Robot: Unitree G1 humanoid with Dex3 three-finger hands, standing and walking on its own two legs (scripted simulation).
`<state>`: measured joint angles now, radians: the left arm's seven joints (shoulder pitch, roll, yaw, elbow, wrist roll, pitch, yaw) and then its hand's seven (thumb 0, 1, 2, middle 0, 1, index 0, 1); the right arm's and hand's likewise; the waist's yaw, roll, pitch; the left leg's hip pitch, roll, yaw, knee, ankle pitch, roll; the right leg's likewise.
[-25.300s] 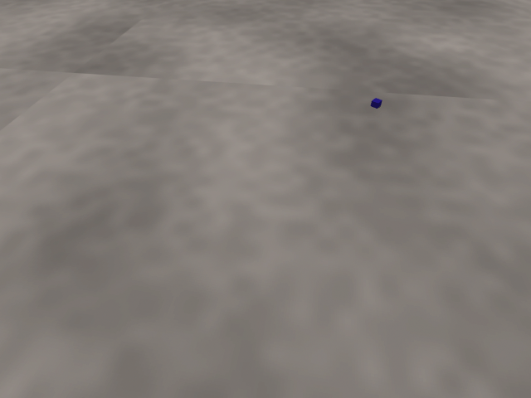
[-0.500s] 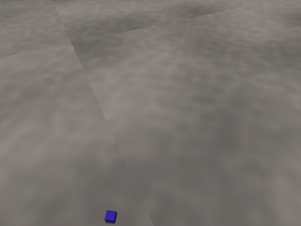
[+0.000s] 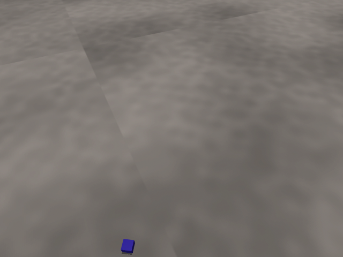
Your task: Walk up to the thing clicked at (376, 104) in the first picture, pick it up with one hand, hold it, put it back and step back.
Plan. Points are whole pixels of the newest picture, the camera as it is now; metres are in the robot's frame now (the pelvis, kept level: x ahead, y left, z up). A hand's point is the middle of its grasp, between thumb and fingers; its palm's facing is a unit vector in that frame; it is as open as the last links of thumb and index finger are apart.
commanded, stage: stand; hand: left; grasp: from above
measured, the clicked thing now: (128, 246) +0.40 +0.27 -0.76
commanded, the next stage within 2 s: rise first in 0.52 s
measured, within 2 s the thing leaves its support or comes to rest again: neither
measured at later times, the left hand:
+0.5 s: hand out of the picture +0.07 +0.25 -0.16, palm faces -0.03 -0.94 -0.34, open 7.4 cm
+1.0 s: hand out of the picture +0.13 +0.25 -0.19, palm faces -0.08 -0.92 -0.38, open 11.0 cm
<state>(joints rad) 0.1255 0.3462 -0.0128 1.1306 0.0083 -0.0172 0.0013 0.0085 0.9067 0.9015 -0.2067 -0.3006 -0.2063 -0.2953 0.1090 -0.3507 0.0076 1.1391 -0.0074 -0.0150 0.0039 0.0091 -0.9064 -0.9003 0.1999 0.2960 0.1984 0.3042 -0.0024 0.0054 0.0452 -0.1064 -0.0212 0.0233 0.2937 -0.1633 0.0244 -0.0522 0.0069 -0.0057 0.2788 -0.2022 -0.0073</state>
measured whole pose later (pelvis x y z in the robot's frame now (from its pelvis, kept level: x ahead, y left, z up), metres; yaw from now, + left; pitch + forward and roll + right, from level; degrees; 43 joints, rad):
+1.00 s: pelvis -0.02 +0.00 -0.04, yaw +0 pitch +11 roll -1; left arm 0.03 0.34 0.14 0.91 0.15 0.09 -0.03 0.01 0.05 0.82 -0.26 -0.79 -0.26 -0.77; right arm 0.26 -0.25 -0.01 0.68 0.04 -0.03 -0.01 0.01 -0.89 -0.89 0.20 0.30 0.20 0.30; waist -0.04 0.01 -0.06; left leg -0.63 0.00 0.02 0.80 -0.36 0.03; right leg -0.57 0.02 -0.02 0.78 -0.40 -0.02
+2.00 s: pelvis -0.11 -0.01 -0.37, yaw -5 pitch +34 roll -5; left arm -0.42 0.68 0.23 0.96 0.85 -0.41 0.04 0.00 -0.45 0.99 -0.06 -1.02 -0.06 -1.01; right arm 0.06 -0.28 -0.03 0.72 -0.05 -0.09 0.10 0.01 -0.82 -0.88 0.20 0.30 0.20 0.30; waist 0.00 0.00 -0.10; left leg -2.07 0.05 -0.05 2.11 -0.64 0.03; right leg -1.98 0.04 -0.12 2.10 -0.71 -0.05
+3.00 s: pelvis -0.11 +0.00 -0.47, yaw -12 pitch +30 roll -10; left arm -0.73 0.95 0.26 1.38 1.36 -0.57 0.41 0.00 -0.50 0.99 -0.08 -0.96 -0.08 -0.94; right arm -0.01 -0.26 0.07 0.79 -0.20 0.04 0.15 0.00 -0.91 -0.90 0.20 0.30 0.20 0.30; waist -0.12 -0.08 0.01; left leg -2.36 0.08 -0.14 2.49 -0.67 0.05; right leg -2.23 0.06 -0.21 2.40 -0.71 -0.04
